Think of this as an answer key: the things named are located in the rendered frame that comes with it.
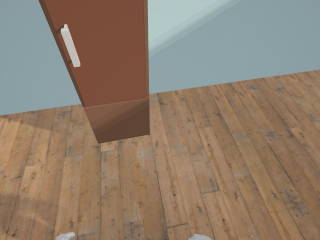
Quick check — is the handle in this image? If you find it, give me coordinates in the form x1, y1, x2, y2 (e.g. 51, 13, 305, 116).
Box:
60, 24, 81, 67

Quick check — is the cupboard door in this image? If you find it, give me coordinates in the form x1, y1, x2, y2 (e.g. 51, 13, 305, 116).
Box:
44, 0, 147, 107

